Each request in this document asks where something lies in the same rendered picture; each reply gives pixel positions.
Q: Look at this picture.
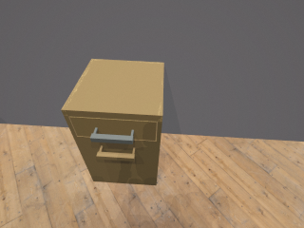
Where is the cabinet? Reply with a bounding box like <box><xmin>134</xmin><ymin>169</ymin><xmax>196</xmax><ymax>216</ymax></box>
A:
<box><xmin>61</xmin><ymin>59</ymin><xmax>164</xmax><ymax>185</ymax></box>

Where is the handle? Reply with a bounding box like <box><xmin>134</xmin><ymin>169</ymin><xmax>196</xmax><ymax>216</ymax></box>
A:
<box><xmin>96</xmin><ymin>151</ymin><xmax>135</xmax><ymax>162</ymax></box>
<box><xmin>90</xmin><ymin>127</ymin><xmax>134</xmax><ymax>144</ymax></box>

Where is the drawer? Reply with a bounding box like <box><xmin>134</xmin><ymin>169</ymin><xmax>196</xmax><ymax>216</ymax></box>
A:
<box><xmin>69</xmin><ymin>116</ymin><xmax>157</xmax><ymax>141</ymax></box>

